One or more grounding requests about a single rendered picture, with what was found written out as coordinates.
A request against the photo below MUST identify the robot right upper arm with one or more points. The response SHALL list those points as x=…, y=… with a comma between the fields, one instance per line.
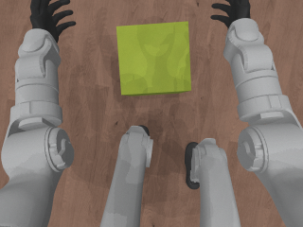
x=274, y=152

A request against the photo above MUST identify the robot left foot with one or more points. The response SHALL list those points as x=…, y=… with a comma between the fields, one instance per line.
x=145, y=128

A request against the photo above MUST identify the right robot forearm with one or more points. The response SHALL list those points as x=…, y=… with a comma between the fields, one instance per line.
x=261, y=101

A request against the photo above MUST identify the right robot thigh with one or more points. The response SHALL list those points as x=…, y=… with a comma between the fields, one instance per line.
x=218, y=207

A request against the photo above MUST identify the carton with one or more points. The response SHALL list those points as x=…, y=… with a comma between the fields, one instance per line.
x=154, y=59

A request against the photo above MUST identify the left robot hand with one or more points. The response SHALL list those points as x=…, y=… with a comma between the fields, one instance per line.
x=41, y=16

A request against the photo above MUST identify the right robot hand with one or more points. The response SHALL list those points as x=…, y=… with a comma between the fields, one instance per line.
x=238, y=9

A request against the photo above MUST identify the robot left upper arm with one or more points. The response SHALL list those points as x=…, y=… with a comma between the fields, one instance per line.
x=34, y=161

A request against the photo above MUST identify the left robot forearm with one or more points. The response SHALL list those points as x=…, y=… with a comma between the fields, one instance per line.
x=36, y=85

